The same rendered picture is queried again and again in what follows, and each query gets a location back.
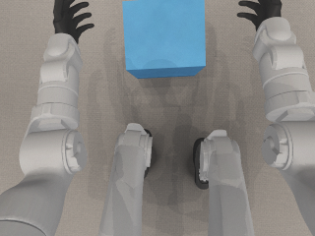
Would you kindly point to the robot right upper arm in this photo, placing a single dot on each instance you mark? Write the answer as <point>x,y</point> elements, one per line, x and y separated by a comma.
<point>289,146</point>

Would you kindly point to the robot left forearm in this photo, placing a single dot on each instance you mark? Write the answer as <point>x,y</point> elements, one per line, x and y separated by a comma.
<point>58,88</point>

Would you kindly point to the robot right foot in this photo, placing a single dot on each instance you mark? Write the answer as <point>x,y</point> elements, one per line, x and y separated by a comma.
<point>202,184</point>

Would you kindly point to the carton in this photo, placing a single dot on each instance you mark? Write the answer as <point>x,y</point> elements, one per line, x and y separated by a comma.
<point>164,38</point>

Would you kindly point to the robot right forearm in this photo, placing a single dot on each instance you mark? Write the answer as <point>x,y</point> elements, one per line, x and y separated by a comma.
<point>284,77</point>

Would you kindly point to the robot left upper arm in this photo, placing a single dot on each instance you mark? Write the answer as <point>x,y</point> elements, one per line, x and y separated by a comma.
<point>49,159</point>

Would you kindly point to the left robot thigh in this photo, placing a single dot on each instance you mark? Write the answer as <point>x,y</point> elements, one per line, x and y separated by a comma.
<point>122,210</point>

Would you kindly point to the robot left hand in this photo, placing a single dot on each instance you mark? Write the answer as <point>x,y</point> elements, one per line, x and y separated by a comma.
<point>63,18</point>

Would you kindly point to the robot right hand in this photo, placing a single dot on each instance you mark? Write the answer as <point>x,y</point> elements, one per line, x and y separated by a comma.
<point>265,9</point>

